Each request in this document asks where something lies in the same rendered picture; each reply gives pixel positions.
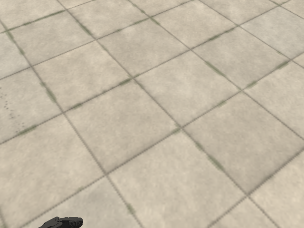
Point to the robot left hand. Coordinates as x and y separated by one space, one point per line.
71 222

